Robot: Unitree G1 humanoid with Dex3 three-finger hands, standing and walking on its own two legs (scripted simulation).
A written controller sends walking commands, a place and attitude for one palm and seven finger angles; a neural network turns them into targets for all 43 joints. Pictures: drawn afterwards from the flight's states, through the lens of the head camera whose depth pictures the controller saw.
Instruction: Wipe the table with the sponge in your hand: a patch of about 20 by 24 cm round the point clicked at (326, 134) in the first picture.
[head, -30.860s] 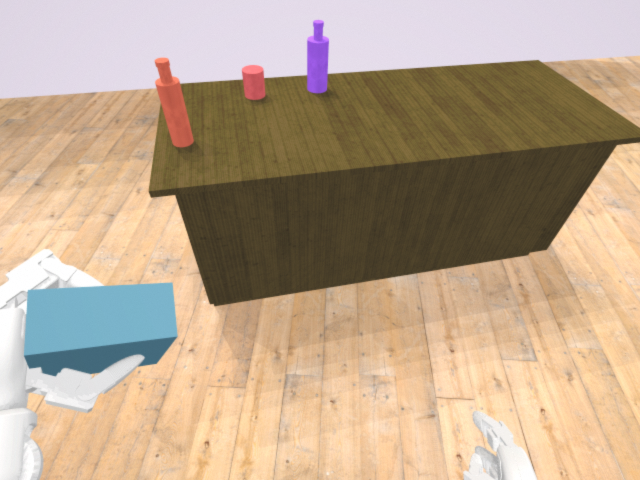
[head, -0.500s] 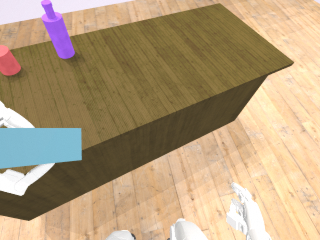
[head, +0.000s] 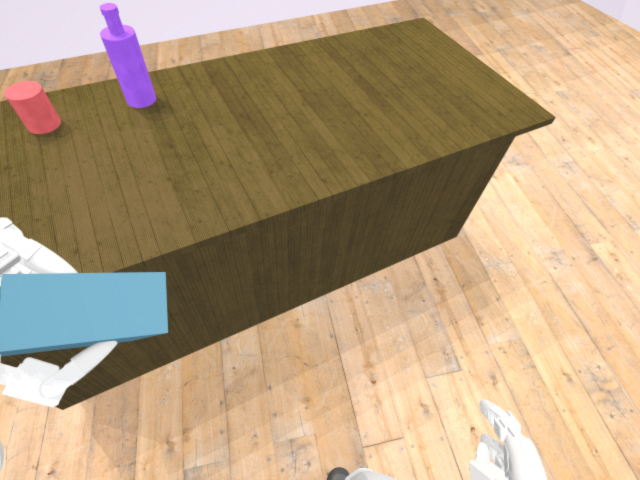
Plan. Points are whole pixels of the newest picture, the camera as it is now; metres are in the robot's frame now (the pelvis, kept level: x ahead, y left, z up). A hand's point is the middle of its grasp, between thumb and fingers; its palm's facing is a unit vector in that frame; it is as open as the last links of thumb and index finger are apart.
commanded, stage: stop stepping back and stand still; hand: left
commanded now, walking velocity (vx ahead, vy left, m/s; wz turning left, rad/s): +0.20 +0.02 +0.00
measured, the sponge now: (102, 313) +0.24 +0.21 +0.14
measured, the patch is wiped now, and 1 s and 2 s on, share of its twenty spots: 0.90 0.90 0.90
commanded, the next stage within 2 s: take the last steps up to it in 0.60 s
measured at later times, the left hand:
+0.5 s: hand out of the picture +0.15 +0.26 +0.17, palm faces +0.41 -0.84 -0.36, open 9.4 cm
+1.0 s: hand (49, 353) +0.19 +0.22 +0.17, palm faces +0.41 -0.82 -0.40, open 9.4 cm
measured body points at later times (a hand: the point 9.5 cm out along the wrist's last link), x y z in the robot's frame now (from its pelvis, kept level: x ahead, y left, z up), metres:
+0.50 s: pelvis -0.07 +0.01 -0.01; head -0.07 +0.04 +0.44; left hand +0.12 +0.30 +0.19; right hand +0.09 -0.20 -0.08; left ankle -0.06 +0.12 -0.73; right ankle -0.01 -0.06 -0.70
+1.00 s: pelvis -0.01 -0.02 +0.00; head +0.00 -0.01 +0.45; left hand +0.17 +0.26 +0.19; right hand +0.15 -0.27 -0.08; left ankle +0.00 +0.10 -0.73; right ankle -0.01 -0.11 -0.73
